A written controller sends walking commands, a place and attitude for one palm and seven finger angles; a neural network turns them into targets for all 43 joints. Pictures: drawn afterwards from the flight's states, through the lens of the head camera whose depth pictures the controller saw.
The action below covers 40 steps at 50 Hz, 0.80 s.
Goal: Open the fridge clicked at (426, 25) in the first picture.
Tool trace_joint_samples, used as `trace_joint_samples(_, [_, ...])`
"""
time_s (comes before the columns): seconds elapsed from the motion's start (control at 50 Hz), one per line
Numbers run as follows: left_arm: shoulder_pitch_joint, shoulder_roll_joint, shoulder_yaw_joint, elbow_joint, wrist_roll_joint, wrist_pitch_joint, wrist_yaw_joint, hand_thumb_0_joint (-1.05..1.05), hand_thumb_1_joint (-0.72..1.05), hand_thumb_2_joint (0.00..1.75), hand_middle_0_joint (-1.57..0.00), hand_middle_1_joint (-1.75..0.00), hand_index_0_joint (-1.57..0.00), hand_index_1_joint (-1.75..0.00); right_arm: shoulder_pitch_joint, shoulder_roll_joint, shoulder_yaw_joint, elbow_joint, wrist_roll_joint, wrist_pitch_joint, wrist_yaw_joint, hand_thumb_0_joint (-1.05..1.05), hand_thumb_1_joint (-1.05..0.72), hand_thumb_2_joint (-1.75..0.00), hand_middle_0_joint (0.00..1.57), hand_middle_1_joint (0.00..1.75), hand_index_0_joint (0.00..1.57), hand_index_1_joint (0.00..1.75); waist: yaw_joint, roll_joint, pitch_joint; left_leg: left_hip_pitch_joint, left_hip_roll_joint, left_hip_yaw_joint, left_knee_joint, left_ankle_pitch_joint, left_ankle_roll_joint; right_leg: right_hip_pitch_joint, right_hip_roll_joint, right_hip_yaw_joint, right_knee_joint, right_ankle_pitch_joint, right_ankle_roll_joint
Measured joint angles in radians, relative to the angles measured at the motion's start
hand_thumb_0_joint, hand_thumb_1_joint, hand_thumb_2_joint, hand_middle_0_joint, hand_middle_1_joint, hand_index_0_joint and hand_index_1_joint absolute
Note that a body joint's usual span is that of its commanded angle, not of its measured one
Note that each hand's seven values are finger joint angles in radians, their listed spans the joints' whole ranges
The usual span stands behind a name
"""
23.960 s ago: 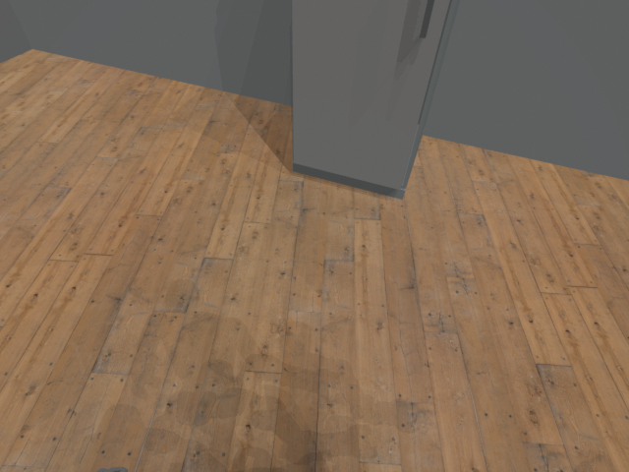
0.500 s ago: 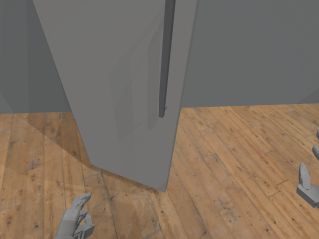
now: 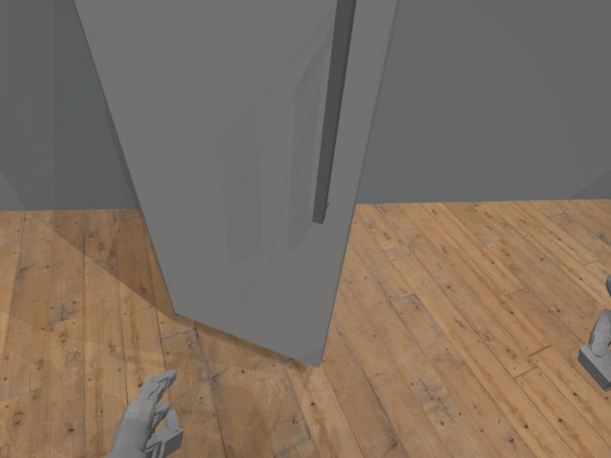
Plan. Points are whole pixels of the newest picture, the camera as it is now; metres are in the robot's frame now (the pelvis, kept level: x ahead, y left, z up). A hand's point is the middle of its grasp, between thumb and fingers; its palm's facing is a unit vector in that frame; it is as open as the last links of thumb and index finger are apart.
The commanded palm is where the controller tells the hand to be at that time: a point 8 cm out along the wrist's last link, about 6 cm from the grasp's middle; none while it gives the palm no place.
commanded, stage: step back with the hand held close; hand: right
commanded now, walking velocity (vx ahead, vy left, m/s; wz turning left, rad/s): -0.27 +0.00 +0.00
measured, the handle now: (333, 124) +0.55 -0.04 +0.19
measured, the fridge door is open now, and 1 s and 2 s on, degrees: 27 27 27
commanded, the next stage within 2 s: stop stepping back and stand still in 1.08 s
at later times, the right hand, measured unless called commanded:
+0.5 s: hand out of the picture +0.13 -0.32 +0.15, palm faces +0.42 +0.76 -0.49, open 7.4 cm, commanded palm +0.06 -0.35 +0.17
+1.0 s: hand out of the picture +0.03 -0.33 +0.16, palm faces +0.50 +0.74 -0.45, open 7.4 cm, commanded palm -0.05 -0.35 +0.17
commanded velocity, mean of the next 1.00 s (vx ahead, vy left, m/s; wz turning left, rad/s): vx -0.31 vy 0.00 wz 0.04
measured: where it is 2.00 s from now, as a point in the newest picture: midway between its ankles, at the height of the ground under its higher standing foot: outside the picture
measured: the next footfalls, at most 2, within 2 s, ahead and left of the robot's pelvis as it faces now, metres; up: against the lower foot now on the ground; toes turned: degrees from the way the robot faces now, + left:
right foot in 0.90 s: -0.03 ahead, -0.13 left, +0.00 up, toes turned -3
left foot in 1.18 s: -0.28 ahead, +0.09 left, +0.00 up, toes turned +1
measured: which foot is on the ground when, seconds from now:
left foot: down 0.00-0.90, up 0.92-1.00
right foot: down 0.00-0.78, up 0.80-0.88, down 0.90-1.00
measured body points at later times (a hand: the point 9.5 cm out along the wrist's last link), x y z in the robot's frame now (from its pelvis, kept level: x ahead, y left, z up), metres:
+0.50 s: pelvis -0.07 -0.05 -0.01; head -0.05 -0.07 +0.44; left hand +0.11 +0.18 -0.08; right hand +0.10 -0.36 +0.18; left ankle -0.05 +0.11 -0.74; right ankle +0.00 -0.13 -0.74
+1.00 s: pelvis -0.17 -0.04 -0.02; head -0.15 -0.08 +0.43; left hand +0.03 +0.19 -0.08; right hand -0.01 -0.37 +0.18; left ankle -0.16 +0.10 -0.70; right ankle -0.07 -0.13 -0.74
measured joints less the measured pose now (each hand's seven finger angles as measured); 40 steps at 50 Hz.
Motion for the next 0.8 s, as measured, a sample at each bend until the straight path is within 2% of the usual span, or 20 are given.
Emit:
trace_joint_samples(0.08, [-0.02,0.01,0.007,-0.021,0.0,0.042,-0.008,0.02,0.9,0.9,-0.2,-0.3,-0.2,-0.3,0.0,-0.01,-0.025,-0.001,-0.014,-0.04,-0.01,0.01,-0.89,-0.9,0.21,0.31,0.21,0.3,0.022,0.005,-0.011,-0.059,-0.001,0.0,0.01,0.012,-0.007,-0.07,-0.003,0.001,0.036,-0.006,-0.004])
trace_joint_samples(0.18, [-0.03,0.015,0.022,-0.061,-0.003,0.081,-0.003,0.02,0.9,0.9,-0.2,-0.3,-0.2,-0.3,0.058,-0.027,-0.02,-0.049,-0.018,-0.052,-0.014,0.01,-0.89,-0.9,0.21,0.31,0.21,0.3,0.047,0.029,-0.003,-0.112,0.019,-0.024,0.028,0.025,-0.027,-0.104,0.015,-0.025,0.03,0.011,-0.023])
trace_joint_samples(0.3, [-0.02,0.004,0.024,-0.097,-0.01,0.099,0.003,0.02,0.9,0.9,-0.2,-0.3,-0.2,-0.3,0.096,-0.08,-0.042,-0.103,-0.017,-0.066,-0.02,0.01,-0.89,-0.9,0.21,0.31,0.21,0.3,0.062,0.068,0.018,-0.154,0.04,-0.043,0.043,0.05,-0.048,-0.135,0.035,-0.044,0.029,0.037,-0.048])
trace_joint_samples(0.4, [-0.001,-0.007,0.015,-0.113,-0.011,0.076,-0.001,0.02,0.9,0.9,-0.2,-0.3,-0.2,-0.3,0.091,-0.099,-0.077,-0.127,-0.029,-0.094,-0.027,0.01,-0.89,-0.9,0.21,0.31,0.21,0.3,0.066,0.086,0.035,-0.204,0.052,-0.053,0.1,0.063,-0.051,-0.177,0.05,-0.042,0.059,0.053,-0.068])
trace_joint_samples(0.46, [0.016,-0.01,0.012,-0.11,-0.013,0.048,-0.005,0.02,0.9,0.9,-0.2,-0.3,-0.2,-0.3,0.081,-0.092,-0.09,-0.129,-0.042,-0.117,-0.029,0.01,-0.89,-0.9,0.21,0.31,0.21,0.3,0.072,0.077,0.036,-0.23,0.041,-0.072,0.165,0.042,-0.047,-0.215,0.057,-0.019,0.097,0.055,-0.077])
trace_joint_samples(0.52, [0.03,-0.018,0.007,-0.095,-0.013,0.022,-0.009,0.02,0.9,0.9,-0.2,-0.3,-0.2,-0.3,0.082,-0.081,-0.106,-0.129,-0.051,-0.143,-0.033,0.01,-0.89,-0.9,0.21,0.31,0.21,0.3,0.066,0.072,0.025,-0.235,0.029,-0.088,0.19,-0.001,-0.041,-0.26,0.063,0.0,0.136,0.054,-0.079])
trace_joint_samples(0.6, [0.018,-0.024,0.002,-0.062,-0.006,-0.006,-0.012,0.02,0.9,0.9,-0.2,-0.3,-0.2,-0.3,0.066,-0.044,-0.107,-0.124,-0.054,-0.164,-0.038,0.01,-0.89,-0.9,0.21,0.31,0.21,0.3,0.04,0.062,0.037,-0.251,0.019,-0.098,0.19,0.001,-0.065,-0.293,0.058,0.006,0.159,0.07,-0.074])
trace_joint_samples(0.64, [0.011,-0.028,0.002,-0.052,-0.006,-0.018,-0.013,0.02,0.9,0.9,-0.21,-0.3,-0.2,-0.3,0.05,-0.029,-0.097,-0.119,-0.059,-0.168,-0.038,0.01,-0.89,-0.9,0.21,0.31,0.21,0.3,0.031,0.057,0.043,-0.259,0.013,-0.096,0.194,0.012,-0.063,-0.3,0.053,0.009,0.159,0.077,-0.071])
trace_joint_samples(0.74, [0.007,-0.039,0.006,-0.054,-0.004,-0.035,-0.014,0.02,0.9,0.9,-0.21,-0.3,-0.2,-0.3,0.002,-0.032,-0.081,-0.107,-0.07,-0.176,-0.03,0.01,-0.89,-0.9,0.21,0.31,0.21,0.3,0.048,0.058,0.051,-0.276,-0.014,-0.116,0.206,0.026,-0.041,-0.329,0.055,0.023,0.171,0.039,-0.062])
trace_joint_samples(0.8, [0.0,-0.031,0.012,-0.048,0.002,-0.028,-0.026,0.02,0.9,0.9,-0.21,-0.3,-0.2,-0.3,0.031,-0.042,-0.085,-0.126,-0.062,-0.19,-0.031,0.01,-0.89,-0.9,0.21,0.31,0.21,0.3,0.045,0.064,0.036,-0.297,-0.012,-0.118,0.196,0.047,-0.041,-0.372,0.059,0.028,0.242,-0.083,-0.026])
